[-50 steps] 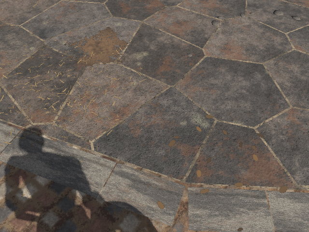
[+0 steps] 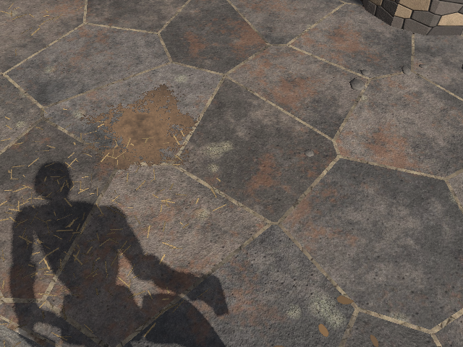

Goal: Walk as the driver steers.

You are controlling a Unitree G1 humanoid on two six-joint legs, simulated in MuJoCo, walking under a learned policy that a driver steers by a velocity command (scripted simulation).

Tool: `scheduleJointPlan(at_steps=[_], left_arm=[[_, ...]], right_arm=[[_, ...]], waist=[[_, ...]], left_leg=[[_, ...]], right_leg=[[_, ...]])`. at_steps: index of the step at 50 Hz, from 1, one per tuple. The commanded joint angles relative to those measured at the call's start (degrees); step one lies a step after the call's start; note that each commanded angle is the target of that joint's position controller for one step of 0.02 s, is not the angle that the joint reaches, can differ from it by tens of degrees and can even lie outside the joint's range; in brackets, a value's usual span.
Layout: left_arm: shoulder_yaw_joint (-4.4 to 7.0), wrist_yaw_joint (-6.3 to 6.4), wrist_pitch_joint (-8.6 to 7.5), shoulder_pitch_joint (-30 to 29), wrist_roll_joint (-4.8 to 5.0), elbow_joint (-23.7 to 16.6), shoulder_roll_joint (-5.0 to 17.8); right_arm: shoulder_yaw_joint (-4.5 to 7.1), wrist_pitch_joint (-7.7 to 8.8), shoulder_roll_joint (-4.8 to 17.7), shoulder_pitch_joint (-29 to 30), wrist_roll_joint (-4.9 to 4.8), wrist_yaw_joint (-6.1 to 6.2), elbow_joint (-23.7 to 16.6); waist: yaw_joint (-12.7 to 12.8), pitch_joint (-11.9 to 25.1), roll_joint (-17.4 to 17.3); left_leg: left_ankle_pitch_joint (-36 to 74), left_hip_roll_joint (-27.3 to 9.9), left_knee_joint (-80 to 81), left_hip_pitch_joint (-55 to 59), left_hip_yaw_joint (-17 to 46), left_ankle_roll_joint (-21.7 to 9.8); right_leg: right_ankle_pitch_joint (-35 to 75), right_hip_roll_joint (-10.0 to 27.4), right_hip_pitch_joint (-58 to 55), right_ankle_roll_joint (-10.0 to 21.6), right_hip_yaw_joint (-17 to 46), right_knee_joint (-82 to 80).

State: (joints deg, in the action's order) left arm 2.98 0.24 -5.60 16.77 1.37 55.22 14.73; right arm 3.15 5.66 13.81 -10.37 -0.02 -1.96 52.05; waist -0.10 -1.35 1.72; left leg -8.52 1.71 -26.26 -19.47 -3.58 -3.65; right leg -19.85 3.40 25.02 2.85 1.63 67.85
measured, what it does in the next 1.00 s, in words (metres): walks ahead, turning left: right foot, then left foot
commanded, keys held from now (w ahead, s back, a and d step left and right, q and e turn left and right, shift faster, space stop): w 0.14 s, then w+q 0.62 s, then q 0.24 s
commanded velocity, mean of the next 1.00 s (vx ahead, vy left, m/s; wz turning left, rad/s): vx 0.45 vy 0.00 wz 0.38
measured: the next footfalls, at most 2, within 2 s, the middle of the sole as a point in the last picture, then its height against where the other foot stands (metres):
right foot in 0.40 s outside the picture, level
left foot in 0.94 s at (174, 308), level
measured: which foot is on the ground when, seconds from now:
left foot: down 0.00-0.40, up 0.42-0.92, down 0.94-1.00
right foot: up 0.00-0.38, down 0.40-0.94, up 0.96-1.00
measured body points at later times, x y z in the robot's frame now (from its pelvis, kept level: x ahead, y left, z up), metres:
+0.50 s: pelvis +0.27 -0.05 -0.01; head +0.31 -0.06 +0.44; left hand +0.42 +0.22 -0.11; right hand +0.30 -0.32 -0.15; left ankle +0.11 +0.07 -0.65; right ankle +0.36 -0.15 -0.74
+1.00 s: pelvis +0.48 +0.05 -0.02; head +0.52 +0.08 +0.42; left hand +0.43 +0.34 -0.16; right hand +0.76 -0.12 -0.11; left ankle +0.55 +0.15 -0.74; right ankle +0.40 -0.16 -0.65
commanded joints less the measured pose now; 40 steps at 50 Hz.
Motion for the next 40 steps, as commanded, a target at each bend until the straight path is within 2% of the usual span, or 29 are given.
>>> scheduleJointPlan(at_steps=[1, 4, 8, 11, 14, 17, 18, 19, 20, 21, 22, 23, 24, 25, 26, 27, 29, 32, 35, 38, 40], left_arm=[[1.32, 0.6, 0.6, 2.77, -0.35, -2.73, 2.89], [1.69, 0.87, 1.31, -1.71, -0.86, -4.51, 3.23], [1.58, 0.41, 0.89, -10.14, -1.17, -7.12, 2.41], [1.18, -0.16, 0.38, -16.51, -0.86, -8.99, 1.85], [0.83, -1.13, -0.4, -21.21, -0.42, -10.62, 2.05], [1.2, -1.84, -1.39, -20.66, -0.18, -11.27, 4.01], [1.58, -1.82, -1.68, -18.46, -0.17, -10.83, 5.05], [2.41, -1.59, -1.91, -13.33, -0.3, -9.46, 6.54], [3.75, -1.12, -2.15, -3.98, -0.78, -7.04, 9.52], [4.81, -0.53, -1.97, 6.31, -1.5, -5.92, 14.34], [5.02, -0.97, -1.49, 7.1, -1.93, -5.23, 16.27], [3.31, -0.94, -1.51, 4.46, -1.79, -6.47, 9.36], [2.38, -0.77, -1.52, 0.55, -1.39, -7.21, 6.23], [1.93, -0.88, -1.45, -3.12, -1.52, -7.49, 5.34], [1.67, -0.96, -1.36, -5.4, -1.68, -7.25, 4.13], [1.53, -0.89, -1.4, -6.36, -2.17, -6.88, 3.71], [1.85, -0.66, -1.67, -6.26, -2.12, -6.02, 3.98], [2.63, 0.05, -1.79, -5.15, -2.26, -5.0, 5.97], [3.03, 0.63, -1.32, -4.37, -2.26, -4.53, 7.2], [3.4, 1.07, -0.73, -2.63, -1.76, -4.17, 8.48], [3.58, 1.39, 0.13, -2.48, -1.39, -4.09, 9.22]], right_arm=[[0.71, 0.93, 4.54, -1.18, 0.47, -0.17, -1.4], [1.29, 1.11, 7.18, -4.35, 0.41, 0.85, 0.18], [1.13, 0.41, 7.4, -8.28, -0.12, 1.98, 1.51], [1.23, -0.03, 8.07, -11.65, -0.71, 2.31, 2.59], [1.49, -0.76, 8.41, -14.24, -1.15, 2.61, 3.56], [2.1, -1.45, 9.16, -13.95, -1.4, 3.13, 3.69], [2.37, -1.69, 9.59, -13.15, -1.41, 3.18, 3.49], [2.35, -1.87, 9.42, -11.85, -1.4, 3.17, 2.99], [1.73, -1.87, 7.57, -10.94, -0.99, 3.0, 2.11], [0.64, -1.83, 4.37, -10.81, 0.34, 2.93, -0.12], [-0.73, -0.68, -1.36, -18.21, -1.49, 2.68, -1.14], [0.88, -0.27, 5.79, -15.71, -2.7, 2.8, -0.04], [1.67, -0.27, 8.14, -11.05, -3.01, 2.83, -1.19], [1.75, -0.6, 7.13, -9.19, -2.65, 3.06, -1.31], [2.14, -1.06, 6.31, -8.08, -1.98, 3.13, -1.58], [2.31, -1.79, 5.05, -8.92, -2.02, 2.88, -1.79], [2.27, -3.04, 3.13, -8.67, -2.18, 2.61, -2.55], [2.49, -3.99, 3.18, -4.89, -1.59, 2.55, -4.86], [2.31, -3.76, 3.04, -0.85, -1.36, 1.65, -6.48], [1.7, -3.5, 2.52, 5.53, -1.13, 0.45, -8.74], [1.49, -3.5, 2.45, 8.83, -0.77, -0.26, -10.52]], waist=[[1.22, 3.36, -6.9], [1.02, 0.8, -5.15], [-1.2, -0.7, -4.8], [-3.16, -2.2, -4.66], [-4.49, -3.4, -4.95], [-2.66, -2.75, -6.44], [-1.2, -1.62, -7.29], [1.73, 1.08, -7.39], [5.66, 7.77, -6.08], [8.62, 17.97, 2.54], [4.19, 23.98, 20.47], [5.24, 19.13, 12.14], [5.04, 11.87, 7.57], [3.24, 8.18, 2.82], [1.97, 4.96, 2.58], [0.46, 3.84, 4.45], [-0.36, 2.2, 4.18], [-0.42, 0.24, 1.85], [0.36, -0.73, 1.56], [2.55, -2.58, 0.88], [3.14, -4.21, 0.69]], left_leg=[[4.48, -14.19, 17.14, 7.98, 15.88, -9.29], [9.34, -14.24, 19.33, 8.17, 12.81, -10.23], [10.91, -12.86, 19.86, 11.14, 9.86, -8.59], [8.58, -12.35, 19.47, 12.77, 9.98, -8.08], [7.59, -13.61, 16.65, 16.21, 11.67, -8.21], [8.71, -15.47, 12.49, 18.34, 14.55, -7.06], [11.34, -15.58, 10.23, 18.31, 15.17, -6.53], [17.52, -13.89, 5.08, 17.45, 14.42, -5.49], [19.29, -10.2, -6.16, 12.64, 12.11, -3.7], [2.57, -4.66, -25.37, 1.05, 7.9, -1.32], [-25.74, 2.11, -41.66, -18.64, 7.66, 0.92], [-24.27, -1.84, -48.58, -23.42, 12.74, 0.63], [-18.59, -4.25, -48.91, -25.16, 11.45, 0.08], [-13.66, -6.81, -47.3, -22.28, 10.45, 0.39], [-10.67, -8.28, -44.45, -20.48, 10.3, 0.52], [-8.69, -9.65, -42.9, -17.6, 10.33, 0.54], [-6.91, -10.24, -41.32, -16.96, 9.35, 0.85], [-1.34, -10.52, -36.27, -21.31, 10.08, 1.68], [6.25, -10.04, -27.18, -21.85, 8.8, 2.11], [10.01, -9.35, -19.27, -20.83, 5.18, 1.79], [9.28, -8.23, -14.55, -19.72, 2.72, 1.4]], right_leg=[[5.43, 5.35, 8.2, 0.16, 2.05, -1.5], [11.73, 5.94, 13.14, -1.37, 1.69, -8.37], [22.6, 4.93, 15.81, -2.37, 0.76, -21.87], [25.95, 2.6, 13.96, -2.92, -0.28, -30.85], [24.09, 1.09, 13.09, -3.18, -0.23, -36.34], [19.87, 0.09, 7.88, -2.18, 0.68, -40.32], [17.87, -0.64, 3.91, -1.64, 0.12, -40.94], [16.57, -1.86, -3.6, -0.59, -1.03, -42.35], [17.25, 0.05, -17.76, 1.58, 0.32, -40.93], [16.41, 12.03, -35.3, 4.72, 12.7, -39.71], [5.92, 22.64, -49.23, 12.56, 37.95, -47.85], [0.28, 20.5, -44.51, 10.63, 36.58, -50.06], [2.31, 18.76, -36.66, 7.91, 26.46, -50.61], [7.22, 16.44, -28.72, 6.78, 20.02, -52.32], [10.15, 14.36, -23.07, 6.29, 14.87, -54.42], [11.78, 13.18, -19.41, 5.94, 10.9, -56.21], [15.47, 12.51, -16.64, 6.86, 5.82, -58.77], [20.14, 13.14, -17.16, 7.73, 0.7, -60.4], [21.81, 12.32, -18.82, 6.93, -4.8, -61.03], [21.72, 12.41, -20.66, 6.2, -9.03, -61.13], [29.28, 12.41, -22.32, 5.35, -11.88, -58.23]])
Keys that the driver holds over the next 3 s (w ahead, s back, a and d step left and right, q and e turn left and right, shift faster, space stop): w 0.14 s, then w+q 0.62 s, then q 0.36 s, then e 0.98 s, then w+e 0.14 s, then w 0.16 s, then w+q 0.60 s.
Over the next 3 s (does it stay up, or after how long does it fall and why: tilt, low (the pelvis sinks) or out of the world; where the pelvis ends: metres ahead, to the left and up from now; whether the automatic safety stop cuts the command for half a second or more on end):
stays up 0.95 0.08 0.01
